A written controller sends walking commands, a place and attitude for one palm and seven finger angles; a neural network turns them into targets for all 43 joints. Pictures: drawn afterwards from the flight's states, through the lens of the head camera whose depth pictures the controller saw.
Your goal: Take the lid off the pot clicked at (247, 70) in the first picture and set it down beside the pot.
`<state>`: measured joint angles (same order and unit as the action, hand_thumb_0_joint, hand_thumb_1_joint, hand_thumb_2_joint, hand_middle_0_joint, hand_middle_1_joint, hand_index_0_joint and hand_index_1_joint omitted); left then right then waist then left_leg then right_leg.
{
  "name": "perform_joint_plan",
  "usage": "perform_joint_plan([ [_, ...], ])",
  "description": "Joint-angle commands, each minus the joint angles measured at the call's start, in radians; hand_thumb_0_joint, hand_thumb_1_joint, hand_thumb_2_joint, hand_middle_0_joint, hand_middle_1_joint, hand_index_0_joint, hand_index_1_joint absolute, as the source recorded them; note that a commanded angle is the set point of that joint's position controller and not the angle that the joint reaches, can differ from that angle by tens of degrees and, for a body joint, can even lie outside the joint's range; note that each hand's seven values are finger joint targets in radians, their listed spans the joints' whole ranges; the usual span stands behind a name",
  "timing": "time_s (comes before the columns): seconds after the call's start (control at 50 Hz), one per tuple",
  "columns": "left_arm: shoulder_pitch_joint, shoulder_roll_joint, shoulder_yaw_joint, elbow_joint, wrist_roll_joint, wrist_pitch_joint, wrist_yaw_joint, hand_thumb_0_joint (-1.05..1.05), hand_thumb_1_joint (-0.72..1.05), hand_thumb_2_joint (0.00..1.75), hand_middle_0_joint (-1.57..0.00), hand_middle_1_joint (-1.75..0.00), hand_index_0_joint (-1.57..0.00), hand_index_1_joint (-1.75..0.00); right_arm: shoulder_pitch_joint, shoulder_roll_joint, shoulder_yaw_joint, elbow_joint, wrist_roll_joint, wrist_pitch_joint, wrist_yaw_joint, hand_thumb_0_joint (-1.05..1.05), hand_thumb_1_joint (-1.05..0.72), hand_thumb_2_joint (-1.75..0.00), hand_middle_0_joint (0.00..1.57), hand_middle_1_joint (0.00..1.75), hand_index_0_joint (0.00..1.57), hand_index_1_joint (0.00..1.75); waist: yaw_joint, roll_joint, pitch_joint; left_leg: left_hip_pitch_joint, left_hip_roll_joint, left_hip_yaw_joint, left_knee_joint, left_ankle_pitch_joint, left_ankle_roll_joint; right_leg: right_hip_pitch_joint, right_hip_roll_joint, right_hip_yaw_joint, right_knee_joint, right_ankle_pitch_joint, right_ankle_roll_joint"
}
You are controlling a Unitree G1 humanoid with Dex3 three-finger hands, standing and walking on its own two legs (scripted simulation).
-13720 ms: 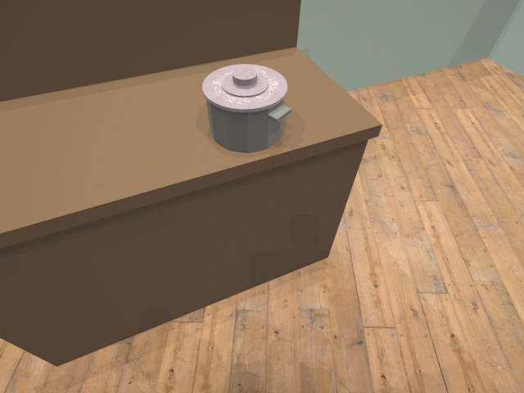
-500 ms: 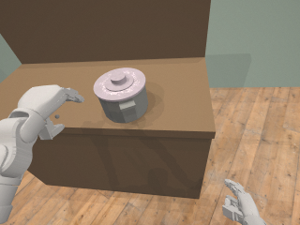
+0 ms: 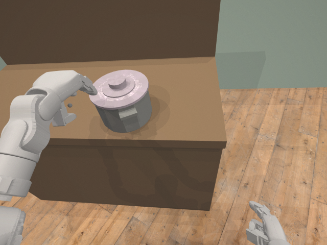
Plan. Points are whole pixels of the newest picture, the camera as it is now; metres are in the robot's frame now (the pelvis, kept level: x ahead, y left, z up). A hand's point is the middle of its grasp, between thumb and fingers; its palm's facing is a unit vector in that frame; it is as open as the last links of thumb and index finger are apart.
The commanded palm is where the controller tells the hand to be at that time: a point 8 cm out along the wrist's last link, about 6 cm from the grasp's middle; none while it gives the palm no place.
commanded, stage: move the open hand above the knob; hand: left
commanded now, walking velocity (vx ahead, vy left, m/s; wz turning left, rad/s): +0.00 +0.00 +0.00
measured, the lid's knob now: (117, 81) +0.55 +0.18 +0.11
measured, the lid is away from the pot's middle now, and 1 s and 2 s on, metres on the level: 0.00 0.00 0.00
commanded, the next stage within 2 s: lower the open fingers around the knob in 1.90 s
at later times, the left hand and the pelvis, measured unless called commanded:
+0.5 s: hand (92, 95) +0.43 +0.20 +0.17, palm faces -0.27 +0.00 -0.96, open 9.9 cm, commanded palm +0.43 +0.21 +0.25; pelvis +0.02 +0.01 +0.00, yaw +0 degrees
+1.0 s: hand (109, 69) +0.51 +0.17 +0.19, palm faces -0.26 -0.02 -0.96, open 9.9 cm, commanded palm +0.50 +0.18 +0.25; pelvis +0.04 +0.01 +0.00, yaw -1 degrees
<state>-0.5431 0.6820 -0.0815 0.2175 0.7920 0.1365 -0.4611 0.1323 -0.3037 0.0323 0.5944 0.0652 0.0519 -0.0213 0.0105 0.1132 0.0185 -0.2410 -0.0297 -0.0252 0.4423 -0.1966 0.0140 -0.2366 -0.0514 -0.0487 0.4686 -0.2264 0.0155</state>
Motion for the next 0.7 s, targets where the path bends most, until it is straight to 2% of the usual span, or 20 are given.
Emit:
perform_joint_plan([
  [0.0,-0.273,0.151,0.093,-0.086,-0.006,0.032,-0.002,0.0,-0.31,1.51,-0.86,-0.08,-0.86,-0.08,-0.115,-0.092,-0.046,-0.186,0.003,-0.032,0.019,0.0,-0.9,-0.9,0.2,0.3,0.2,0.3,0.01,-0.12,-0.32,0.089,-0.041,0.011,-0.031,0.203,0.034,0.11,0.043,-0.009,-0.049,0.242,-0.031],
  [0.06,-0.302,0.116,0.044,-0.1,-0.002,0.038,-0.012,0.0,-0.31,1.51,-0.86,-0.08,-0.86,-0.08,-0.112,-0.108,-0.054,-0.19,0.017,-0.01,0.027,0.0,-0.9,-0.9,0.2,0.3,0.2,0.3,-0.023,-0.14,-0.253,0.082,-0.033,0.018,-0.02,0.163,0.04,0.057,0.05,-0.015,-0.063,0.217,-0.029],
  [0.14,-0.588,0.347,0.185,-0.162,0.036,0.014,0.01,0.0,-0.31,1.51,-0.86,-0.08,-0.86,-0.08,-0.106,-0.109,-0.049,-0.175,0.006,-0.012,0.003,0.0,-0.9,-0.9,0.2,0.3,0.2,0.3,-0.012,-0.106,-0.352,0.116,-0.042,-0.008,-0.033,0.172,0.046,0.109,0.051,0.0,-0.052,0.207,-0.031],
  [0.16,-0.619,0.422,0.252,-0.188,0.027,0.0,0.029,0.0,-0.31,1.51,-0.86,-0.08,-0.86,-0.08,-0.088,-0.121,-0.053,-0.164,0.002,-0.015,-0.001,0.0,-0.9,-0.9,0.2,0.3,0.2,0.3,-0.011,-0.056,-0.384,0.14,-0.038,-0.013,-0.02,0.213,0.045,0.127,0.054,0.003,-0.045,0.241,-0.037],
  [0.18,-0.675,0.426,0.253,-0.224,0.041,-0.016,0.035,0.0,-0.31,1.51,-0.86,-0.08,-0.86,-0.08,-0.09,-0.096,-0.043,-0.17,-0.003,-0.026,0.0,0.0,-0.9,-0.9,0.2,0.3,0.2,0.3,0.003,-0.051,-0.458,0.154,-0.044,-0.021,-0.028,0.261,0.043,0.178,0.053,0.007,-0.034,0.274,-0.036],
  [0.22,-0.595,0.373,0.238,-0.104,0.038,-0.016,0.046,0.0,-0.31,1.51,-0.86,-0.08,-0.86,-0.08,-0.067,-0.094,-0.046,-0.149,-0.003,-0.024,-0.001,0.0,-0.9,-0.9,0.2,0.3,0.2,0.3,0.004,-0.059,-0.429,0.15,-0.036,-0.018,-0.027,0.308,0.04,0.164,0.05,0.001,-0.032,0.306,-0.04],
  [0.26,-0.467,0.24,0.16,0.044,0.025,0.013,0.043,0.0,-0.31,1.51,-0.86,-0.08,-0.86,-0.08,-0.035,-0.103,-0.056,-0.135,0.005,-0.013,0.014,0.0,-0.9,-0.9,0.2,0.3,0.2,0.3,-0.01,-0.053,-0.35,0.134,-0.033,-0.014,-0.014,0.322,0.035,0.103,0.055,-0.01,-0.038,0.3,-0.045],
  [0.3,-0.458,0.12,0.043,0.095,0.033,0.048,0.024,0.0,-0.31,1.51,-0.86,-0.08,-0.86,-0.08,-0.045,-0.102,-0.053,-0.141,0.014,0.001,0.029,0.0,-0.9,-0.9,0.2,0.3,0.2,0.3,-0.018,-0.125,-0.278,0.092,-0.029,0.002,-0.036,0.241,0.028,0.063,0.055,-0.021,-0.052,0.247,-0.039],
  [0.36,-0.471,0.042,-0.046,0.079,0.034,0.072,0.01,0.0,-0.31,1.51,-0.86,-0.08,-0.86,-0.08,-0.056,-0.114,-0.059,-0.161,0.025,0.015,0.035,0.0,-0.9,-0.9,0.2,0.3,0.2,0.3,-0.041,-0.139,-0.279,0.096,-0.031,0.01,-0.027,0.194,0.037,0.035,0.057,-0.023,-0.057,0.22,-0.039],
  [0.38,-0.617,0.114,-0.018,-0.045,0.052,0.064,0.011,0.0,-0.31,1.51,-0.86,-0.08,-0.86,-0.08,-0.075,-0.109,-0.056,-0.166,0.022,0.02,0.034,0.0,-0.9,-0.9,0.2,0.3,0.2,0.3,-0.037,-0.118,-0.347,0.127,-0.029,0.003,-0.037,0.211,0.036,0.065,0.054,-0.018,-0.055,0.229,-0.04],
  [0.4,-0.706,0.119,-0.026,-0.09,0.058,0.061,0.014,0.0,-0.31,1.51,-0.86,-0.08,-0.86,-0.08,-0.089,-0.102,-0.056,-0.174,0.019,0.015,0.031,0.0,-0.9,-0.9,0.2,0.3,0.2,0.3,-0.045,-0.088,-0.388,0.157,-0.035,-0.008,-0.026,0.234,0.041,0.07,0.057,-0.012,-0.044,0.239,-0.043],
  [0.42,-0.801,0.197,0.028,-0.156,0.061,0.049,0.022,0.0,-0.31,1.51,-0.86,-0.08,-0.86,-0.08,-0.084,-0.102,-0.059,-0.172,0.015,0.005,0.025,0.0,-0.9,-0.9,0.2,0.3,0.2,0.3,-0.041,-0.061,-0.453,0.2,-0.034,-0.026,-0.02,0.274,0.042,0.089,0.057,-0.008,-0.034,0.26,-0.045],
  [0.46,-0.82,0.316,0.132,-0.114,0.056,0.032,0.044,0.0,-0.31,1.51,-0.86,-0.08,-0.86,-0.08,-0.042,-0.115,-0.057,-0.146,0.002,-0.008,0.012,0.0,-0.9,-0.9,0.2,0.3,0.2,0.3,-0.039,-0.027,-0.494,0.233,-0.033,-0.041,0.0,0.347,0.045,0.105,0.062,-0.003,-0.03,0.303,-0.048],
  [0.48,-0.872,0.33,0.138,-0.067,0.076,0.027,0.048,0.0,-0.31,1.51,-0.86,-0.08,-0.86,-0.08,-0.021,-0.101,-0.047,-0.128,0.001,-0.009,0.008,0.0,-0.9,-0.9,0.2,0.3,0.2,0.3,-0.042,-0.048,-0.502,0.226,-0.032,-0.044,-0.015,0.35,0.039,0.113,0.065,-0.006,-0.031,0.299,-0.046],
  [0.54,-0.779,0.186,0.046,0.231,0.073,0.054,0.051,0.0,-0.31,1.51,-0.86,-0.08,-0.86,-0.08,0.016,-0.102,-0.044,-0.084,0.014,0.008,0.004,0.0,-0.9,-0.9,0.2,0.3,0.2,0.3,-0.051,-0.148,-0.323,0.119,-0.025,-0.026,-0.041,0.259,0.032,0.042,0.064,-0.028,-0.045,0.238,-0.047],
  [0.56,-0.726,0.126,0.006,0.29,0.063,0.065,0.052,0.0,-0.31,1.51,-0.86,-0.08,-0.86,-0.08,0.021,-0.112,-0.05,-0.082,0.019,0.014,0.009,0.0,-0.9,-0.9,0.2,0.3,0.2,0.3,-0.054,-0.124,-0.306,0.115,-0.025,-0.023,-0.035,0.261,0.031,0.019,0.064,-0.031,-0.043,0.227,-0.051],
  [0.58,-0.748,0.107,-0.015,0.281,0.074,0.071,0.05,0.0,-0.31,1.51,-0.86,-0.08,-0.86,-0.08,0.015,-0.106,-0.044,-0.086,0.017,0.016,0.018,0.0,-0.9,-0.9,0.2,0.3,0.2,0.3,-0.043,-0.122,-0.321,0.11,-0.024,-0.021,-0.044,0.259,0.025,0.022,0.061,-0.033,-0.036,0.218,-0.051],
  [0.6,-0.771,0.033,-0.078,0.251,0.076,0.077,0.047,0.0,-0.31,1.51,-0.86,-0.08,-0.86,-0.08,-0.003,-0.101,-0.048,-0.099,0.017,0.017,0.024,0.0,-0.9,-0.9,0.2,0.3,0.2,0.3,-0.049,-0.099,-0.337,0.128,-0.024,-0.022,-0.038,0.267,0.026,0.008,0.059,-0.032,-0.029,0.214,-0.052],
  [0.66,-0.784,-0.033,-0.132,0.207,0.079,0.093,0.039,0.0,-0.31,1.51,-0.86,-0.08,-0.86,-0.08,-0.009,-0.103,-0.059,-0.118,0.012,0.023,0.034,0.0,-0.9,-0.9,0.2,0.3,0.2,0.3,-0.065,-0.083,-0.404,0.179,-0.024,-0.026,-0.003,0.334,0.033,0.001,0.059,-0.022,-0.024,0.249,-0.051],
  [0.68,-0.884,0.037,-0.095,0.161,0.096,0.092,0.039,0.0,-0.31,1.51,-0.86,-0.08,-0.86,-0.08,0.0,-0.103,-0.055,-0.111,0.009,0.029,0.033,0.0,-0.9,-0.9,0.2,0.3,0.2,0.3,-0.066,-0.096,-0.442,0.183,-0.023,-0.031,-0.011,0.325,0.03,0.019,0.061,-0.021,-0.026,0.253,-0.05],
])
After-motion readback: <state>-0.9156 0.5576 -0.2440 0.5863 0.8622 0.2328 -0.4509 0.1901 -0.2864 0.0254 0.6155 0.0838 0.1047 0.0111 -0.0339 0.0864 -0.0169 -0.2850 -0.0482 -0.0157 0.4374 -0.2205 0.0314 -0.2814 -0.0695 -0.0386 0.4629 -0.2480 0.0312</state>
